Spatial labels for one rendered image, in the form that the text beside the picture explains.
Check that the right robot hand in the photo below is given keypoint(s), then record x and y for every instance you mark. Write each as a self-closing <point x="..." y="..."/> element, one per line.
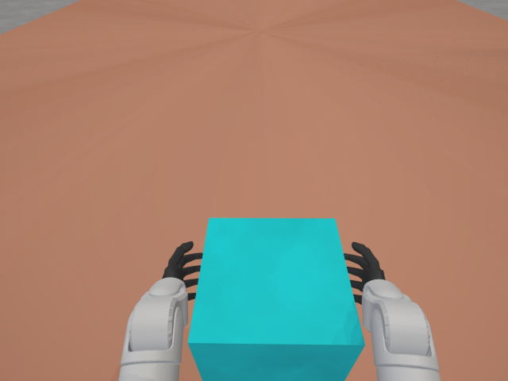
<point x="371" y="269"/>

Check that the left robot hand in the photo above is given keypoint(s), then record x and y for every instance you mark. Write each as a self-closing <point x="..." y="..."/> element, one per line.
<point x="175" y="267"/>

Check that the robot left forearm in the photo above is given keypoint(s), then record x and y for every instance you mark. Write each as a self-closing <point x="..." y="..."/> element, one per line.
<point x="153" y="343"/>

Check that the robot right forearm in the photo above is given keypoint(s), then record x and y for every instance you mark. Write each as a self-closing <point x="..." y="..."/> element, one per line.
<point x="401" y="335"/>

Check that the carton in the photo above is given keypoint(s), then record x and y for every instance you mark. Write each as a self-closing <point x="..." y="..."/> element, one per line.
<point x="274" y="302"/>

